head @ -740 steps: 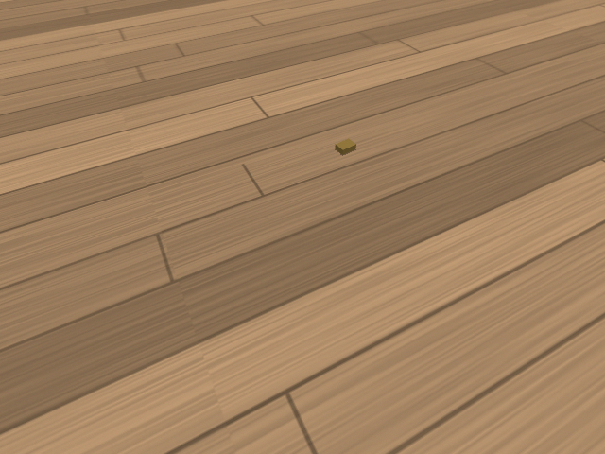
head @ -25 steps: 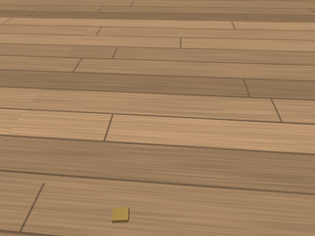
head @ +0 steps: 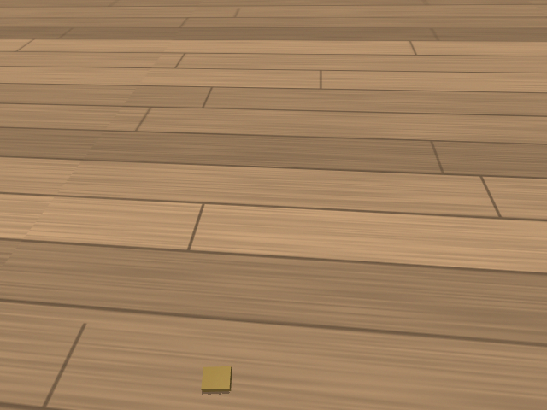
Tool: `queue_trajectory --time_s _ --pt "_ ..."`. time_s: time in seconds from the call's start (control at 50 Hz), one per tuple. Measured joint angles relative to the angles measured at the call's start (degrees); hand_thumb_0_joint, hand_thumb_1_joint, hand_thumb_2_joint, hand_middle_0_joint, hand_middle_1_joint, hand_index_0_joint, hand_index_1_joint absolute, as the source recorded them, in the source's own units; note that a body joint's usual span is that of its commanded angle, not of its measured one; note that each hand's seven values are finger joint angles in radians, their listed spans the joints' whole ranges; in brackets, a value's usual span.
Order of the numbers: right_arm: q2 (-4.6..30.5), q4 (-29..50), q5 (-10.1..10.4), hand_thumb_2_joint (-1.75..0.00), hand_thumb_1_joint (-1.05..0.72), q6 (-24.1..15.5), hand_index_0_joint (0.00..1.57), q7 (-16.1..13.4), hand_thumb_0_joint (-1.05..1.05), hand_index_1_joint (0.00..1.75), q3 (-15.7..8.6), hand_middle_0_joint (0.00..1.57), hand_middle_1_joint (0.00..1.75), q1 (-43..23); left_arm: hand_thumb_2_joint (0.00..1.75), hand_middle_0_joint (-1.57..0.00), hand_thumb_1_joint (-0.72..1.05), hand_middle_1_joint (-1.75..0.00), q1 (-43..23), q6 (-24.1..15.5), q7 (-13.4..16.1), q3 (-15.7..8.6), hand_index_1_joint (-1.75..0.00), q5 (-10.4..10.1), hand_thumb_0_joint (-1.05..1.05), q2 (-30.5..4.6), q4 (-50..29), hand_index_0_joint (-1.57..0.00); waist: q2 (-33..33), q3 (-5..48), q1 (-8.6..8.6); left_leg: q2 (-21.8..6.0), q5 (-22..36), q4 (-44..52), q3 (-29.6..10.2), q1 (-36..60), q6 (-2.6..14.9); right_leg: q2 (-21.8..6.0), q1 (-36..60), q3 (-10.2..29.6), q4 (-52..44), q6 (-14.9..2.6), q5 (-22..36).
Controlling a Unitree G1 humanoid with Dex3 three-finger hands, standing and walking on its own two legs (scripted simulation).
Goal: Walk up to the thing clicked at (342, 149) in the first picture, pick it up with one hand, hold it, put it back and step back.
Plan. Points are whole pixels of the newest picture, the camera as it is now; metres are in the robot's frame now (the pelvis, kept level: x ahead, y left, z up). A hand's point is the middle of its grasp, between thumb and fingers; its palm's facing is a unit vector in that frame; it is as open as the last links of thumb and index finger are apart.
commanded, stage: stand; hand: left
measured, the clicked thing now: (217, 379) +0.38 +0.24 -0.77
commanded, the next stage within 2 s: walk up in 0.66 s
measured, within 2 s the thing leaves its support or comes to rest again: neither
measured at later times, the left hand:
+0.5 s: hand out of the picture +0.07 +0.26 -0.15, palm faces -0.01 -0.93 -0.36, open 7.4 cm
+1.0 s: hand out of the picture +0.05 +0.31 -0.18, palm faces -0.04 -0.93 -0.37, open 7.4 cm
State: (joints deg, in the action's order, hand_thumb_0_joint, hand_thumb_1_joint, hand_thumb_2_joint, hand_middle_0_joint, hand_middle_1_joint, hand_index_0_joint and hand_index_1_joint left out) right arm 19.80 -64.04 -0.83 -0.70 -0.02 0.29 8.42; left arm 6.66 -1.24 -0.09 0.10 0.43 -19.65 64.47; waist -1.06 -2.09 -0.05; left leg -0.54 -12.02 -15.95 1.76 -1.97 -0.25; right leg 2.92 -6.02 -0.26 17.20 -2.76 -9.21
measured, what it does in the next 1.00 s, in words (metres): lifts its left foot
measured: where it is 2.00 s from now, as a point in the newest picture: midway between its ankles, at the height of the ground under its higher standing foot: outside the picture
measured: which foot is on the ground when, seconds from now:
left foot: down 0.00-0.76, up 0.78-1.00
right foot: down 0.00-1.00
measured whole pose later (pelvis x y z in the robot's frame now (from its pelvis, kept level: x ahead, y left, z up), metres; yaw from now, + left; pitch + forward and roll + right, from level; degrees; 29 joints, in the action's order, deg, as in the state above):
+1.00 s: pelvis -0.08 +0.05 -0.02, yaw +1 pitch -1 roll +0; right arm 23.5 -55.3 -0.4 2.7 -0.4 -3.3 7.7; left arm 1.5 2.9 0.9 -2.2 1.6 -21.9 52.1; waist 1.6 -11.2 -0.4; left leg 0.1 -23.0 -37.7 -2.9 -13.6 0.5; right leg -1.2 -21.9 0.2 32.9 0.3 -10.1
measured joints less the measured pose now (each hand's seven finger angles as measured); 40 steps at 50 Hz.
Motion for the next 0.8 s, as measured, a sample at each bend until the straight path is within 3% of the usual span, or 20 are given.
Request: queue_trajectory --time_s 0.66,0.76,0.8 --pt "0.4 0.1 0.2 -0.9 -0.9 0.4 0.2 0.0 0.0 0.3 0.1 0.2 0.3 -0.2 0.9 -0.2 0.91 -0.3 0.3 -0.2 0.3 0.5 -0.3 0.0 0.01 -0.3 0.3 -0.2 0.3 0.1 0.05 0.3 0.2 -0.1 -0.9 0.0 0.15 -0.4 0.4 -0.8 -0.1 0.13 -0.1" --pt "1.0 2.2 1.1 -0.9 -0.9 1.7 0.2 0.0 0.0 0.3 -1.0 0.2 0.3 -2.5 0.9 -0.2 0.91 -0.3 -1.6 0.9 0.5 -1.5 -0.3 -0.8 0.01 -0.8 -3.2 -0.2 0.1 -4.1 0.47 -0.1 -1.8 -8.9 -1.1 -6.2 0.57 0.0 -3.5 -1.0 3.8 -0.28 -0.3" --pt "1.4 3.4 1.1 -0.9 -0.9 2.4 0.2 0.0 0.0 0.3 -1.5 0.2 0.3 -3.5 0.9 -0.2 0.91 -0.3 -2.4 1.4 0.6 -2.0 -0.3 -0.5 0.01 -1.3 -4.9 -0.2 0.6 -6.2 0.99 1.0 -7.7 -16.9 -2.2 -10.1 1.03 -0.4 -5.3 -0.4 5.3 -0.38 0.0"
